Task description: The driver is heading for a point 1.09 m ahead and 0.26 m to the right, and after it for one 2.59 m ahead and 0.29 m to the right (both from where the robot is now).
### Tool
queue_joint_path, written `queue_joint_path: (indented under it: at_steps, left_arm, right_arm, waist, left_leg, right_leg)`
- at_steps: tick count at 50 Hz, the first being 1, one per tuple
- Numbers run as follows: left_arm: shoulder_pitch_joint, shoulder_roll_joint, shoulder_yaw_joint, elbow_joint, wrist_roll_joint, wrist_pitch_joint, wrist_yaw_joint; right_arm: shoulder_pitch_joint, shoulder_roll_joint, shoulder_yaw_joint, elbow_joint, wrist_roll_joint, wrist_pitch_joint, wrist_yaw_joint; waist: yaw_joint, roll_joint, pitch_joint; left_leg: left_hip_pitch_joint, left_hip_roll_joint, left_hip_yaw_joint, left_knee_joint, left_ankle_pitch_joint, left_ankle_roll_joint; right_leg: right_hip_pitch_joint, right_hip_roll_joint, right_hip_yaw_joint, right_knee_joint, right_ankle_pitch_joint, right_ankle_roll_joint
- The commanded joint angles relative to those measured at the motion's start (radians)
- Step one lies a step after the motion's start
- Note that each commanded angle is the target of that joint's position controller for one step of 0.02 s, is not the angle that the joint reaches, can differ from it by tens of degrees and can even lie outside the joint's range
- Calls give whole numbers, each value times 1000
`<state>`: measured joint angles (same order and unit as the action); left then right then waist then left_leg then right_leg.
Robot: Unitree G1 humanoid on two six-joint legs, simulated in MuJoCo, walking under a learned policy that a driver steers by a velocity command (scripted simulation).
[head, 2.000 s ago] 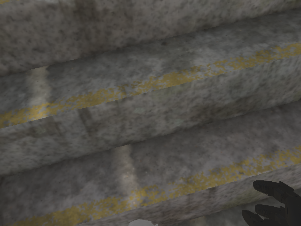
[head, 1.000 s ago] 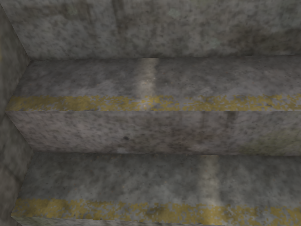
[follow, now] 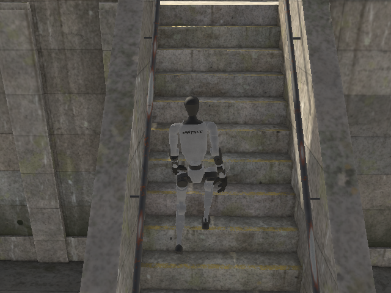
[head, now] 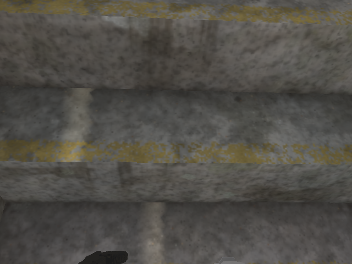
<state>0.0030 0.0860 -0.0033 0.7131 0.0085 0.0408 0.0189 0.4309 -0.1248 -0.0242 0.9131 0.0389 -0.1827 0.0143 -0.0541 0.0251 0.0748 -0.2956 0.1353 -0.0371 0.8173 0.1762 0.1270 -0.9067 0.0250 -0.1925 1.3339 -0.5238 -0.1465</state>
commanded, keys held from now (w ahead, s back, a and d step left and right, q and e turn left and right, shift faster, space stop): w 0.32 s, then w+e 0.68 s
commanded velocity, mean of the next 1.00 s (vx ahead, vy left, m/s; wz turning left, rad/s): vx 0.44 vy -0.03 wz -0.27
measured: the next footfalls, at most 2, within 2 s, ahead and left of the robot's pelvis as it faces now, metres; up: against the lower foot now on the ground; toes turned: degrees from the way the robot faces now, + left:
left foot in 0.50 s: +0.27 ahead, +0.23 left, +0.22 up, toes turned +12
right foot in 0.92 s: +0.16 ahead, +0.06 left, +0.00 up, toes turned -10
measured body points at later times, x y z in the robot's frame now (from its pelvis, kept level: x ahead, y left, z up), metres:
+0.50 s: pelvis +0.14 +0.08 +0.16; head +0.18 +0.10 +0.60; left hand +0.13 +0.33 +0.00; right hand +0.36 -0.11 +0.08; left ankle +0.23 +0.21 -0.36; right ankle +0.11 -0.09 -0.59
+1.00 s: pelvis +0.15 +0.10 +0.13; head +0.14 +0.08 +0.58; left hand +0.14 +0.37 +0.01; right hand +0.46 -0.07 +0.16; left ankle +0.18 +0.22 -0.29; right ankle +0.12 +0.07 -0.60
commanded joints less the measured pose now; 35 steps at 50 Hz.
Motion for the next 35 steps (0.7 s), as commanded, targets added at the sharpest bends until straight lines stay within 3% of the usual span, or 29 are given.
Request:
queue_joint_path:
  at_steps: [1,2,3,5,7,8,10,12,14,16,17,18,19,20,21,22,23,24,25,26,27,28,29,30,31,32,33,34,35]
  left_arm:
    - [137,216,113,14,40,-6,8]
    - [36,194,102,54,39,-27,10]
    - [28,113,72,126,36,-52,8]
    - [53,21,39,198,42,-87,-3]
    - [129,61,43,248,22,-125,-9]
    - [140,95,49,253,9,-142,-9]
    - [165,167,72,264,13,-181,0]
    - [218,222,94,271,2,-203,8]
    - [322,234,102,300,8,-207,11]
    - [375,208,102,307,42,-200,33]
    - [353,196,90,299,45,-211,30]
    - [353,186,86,285,43,-218,31]
    - [358,184,85,282,16,-227,28]
    - [384,180,80,285,9,-233,30]
    - [381,207,80,263,13,-246,41]
    - [376,217,83,258,17,-249,46]
    - [285,237,82,226,-3,-240,51]
    - [271,267,103,193,-39,-206,40]
    - [279,343,128,136,-18,-171,19]
    - [310,362,138,98,19,-136,5]
    - [253,325,126,19,25,-112,-17]
    - [139,213,96,-98,38,-99,-35]
    - [194,88,63,-114,51,-103,-36]
    - [138,47,72,-119,33,-98,-27]
    - [164,105,79,-141,27,-98,-32]
    - [178,133,79,-147,59,-85,-14]
    - [306,136,75,-100,73,-69,-10]
    - [374,150,80,-68,87,-53,-14]
    - [434,151,81,-41,85,-41,-23]
  right_arm:
    - [-162,-77,-54,-212,-75,3,19]
    - [-228,2,-34,-285,-88,38,4]
    - [-199,56,-8,-300,-96,63,-6]
    - [-64,57,6,-218,-63,100,-30]
    - [-70,75,14,-199,-36,131,-48]
    - [-102,55,12,-204,-18,131,-54]
    - [-119,-9,-10,-187,-15,135,-69]
    - [-158,-34,-31,-172,-40,148,-87]
    - [-307,26,-6,-242,-49,136,-95]
    - [-350,28,-5,-289,-57,131,-98]
    - [-390,-11,-12,-295,-38,138,-92]
    - [-419,-35,-17,-319,-43,147,-86]
    - [-449,-32,-16,-338,-22,162,-86]
    - [-482,-20,-6,-355,-28,178,-74]
    - [-510,19,7,-389,-17,186,-75]
    - [-485,5,3,-400,-22,191,-79]
    - [-443,-8,5,-432,-42,192,-70]
    - [-477,-27,13,-458,-24,184,-57]
    - [-404,-56,-6,-459,-32,202,-76]
    - [-262,-42,-2,-390,-14,224,-84]
    - [-42,-129,-34,-329,-15,206,-103]
    - [26,-245,-72,-316,-47,185,-128]
    - [-94,-249,-62,-358,-68,181,-158]
    - [-249,-178,-11,-457,-77,200,-204]
    - [-283,-153,-15,-464,-87,209,-218]
    - [-360,-100,-5,-464,-98,213,-224]
    - [-403,-69,4,-405,-147,195,-186]
    - [-459,-29,27,-409,-151,168,-153]
    - [-456,-30,32,-404,-134,150,-130]
  waist:
    - [117,-164,-422]
    - [33,-161,-239]
    - [-41,-117,-85]
    - [-106,-62,16]
    - [-98,-100,59]
    - [-90,-104,61]
    - [-78,-140,-15]
    - [-38,-122,-18]
    - [28,-117,-11]
    - [50,-84,-18]
    - [58,-126,-20]
    - [57,-102,-36]
    - [70,-98,-37]
    - [79,-99,-31]
    - [88,-128,6]
    - [87,-130,-11]
    - [34,-171,-42]
    - [42,-183,-62]
    - [24,-206,-145]
    - [-26,-182,-272]
    - [-147,30,-418]
    - [-203,384,-541]
    - [-87,541,-622]
    - [-41,430,-501]
    - [-3,314,-438]
    - [57,223,-256]
    - [158,139,-262]
    - [214,35,-188]
    - [238,2,-158]
  left_leg:
    - [-574,-235,-208,1291,-88,17]
    - [-690,-228,-178,1378,-57,24]
    - [-760,-210,-180,1382,-96,34]
    - [-772,-218,-149,1368,-114,1]
    - [-843,-227,-130,1287,-121,-34]
    - [-828,-227,-110,1229,-116,-49]
    - [-782,-228,-42,1268,-131,-59]
    - [-908,-211,-77,1413,-185,-59]
    - [-1155,-203,-98,1649,-341,-23]
    - [-1185,-173,-104,1645,-432,-24]
    - [-1196,-139,-60,1654,-528,-33]
    - [-1158,-100,-21,1606,-556,-44]
    - [-1121,-68,53,1587,-549,-52]
    - [-1118,-37,76,1525,-547,-57]
    - [-1105,-20,54,1383,-630,-79]
    - [-1020,11,51,1192,-627,-99]
    - [-817,33,40,864,-628,-128]
    - [-604,22,71,512,-645,-128]
    - [-439,4,96,436,-653,-128]
    - [-226,-84,83,299,-1105,-80]
    - [178,-44,-71,167,-816,-71]
    - [360,205,-472,-19,-916,-54]
    - [226,208,-599,-65,-990,-102]
    - [76,163,-347,25,-346,-44]
    - [45,187,-306,171,-169,-17]
    - [-154,208,-251,305,-221,9]
    - [-384,188,-222,293,-1118,6]
    - [-451,186,-163,310,-1157,-5]
    - [-456,175,-112,290,-1125,-23]
  right_leg:
    - [595,-331,980,-863,-614,-96]
    - [421,-328,852,-811,-548,-54]
    - [263,-316,706,-796,-479,-15]
    - [128,-286,488,-792,-304,10]
    - [156,-279,350,-860,-115,21]
    - [158,-285,305,-907,-60,14]
    - [219,-310,308,-987,-65,-47]
    - [403,-351,341,-1034,-1,-71]
    - [670,-409,370,-1105,31,-99]
    - [804,-407,295,-1126,128,-58]
    - [822,-391,237,-1139,180,-66]
    - [824,-378,214,-1159,203,-69]
    - [813,-368,208,-1181,241,-92]
    - [826,-357,214,-1197,246,-101]
    - [833,-331,204,-1212,431,-86]
    - [844,-292,167,-1202,505,-61]
    - [815,-214,89,-1165,763,-25]
    - [703,-156,63,-1215,760,-22]
    - [741,-195,112,-1202,752,-59]
    - [704,-231,152,-1108,759,-84]
    - [543,-128,97,-718,810,18]
    - [221,9,139,-284,267,119]
    - [182,113,383,201,239,168]
    - [114,131,550,388,150,212]
    - [35,131,508,408,200,203]
    - [10,99,452,403,308,196]
    - [126,116,250,500,456,156]
    - [158,101,186,544,461,149]
    - [173,114,161,531,383,132]
Keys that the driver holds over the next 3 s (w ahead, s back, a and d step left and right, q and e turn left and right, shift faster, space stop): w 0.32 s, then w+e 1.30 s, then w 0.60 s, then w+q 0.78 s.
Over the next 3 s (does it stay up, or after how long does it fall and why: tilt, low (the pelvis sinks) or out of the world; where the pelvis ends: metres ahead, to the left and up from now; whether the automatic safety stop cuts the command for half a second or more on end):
stays up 0.26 -0.01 0.31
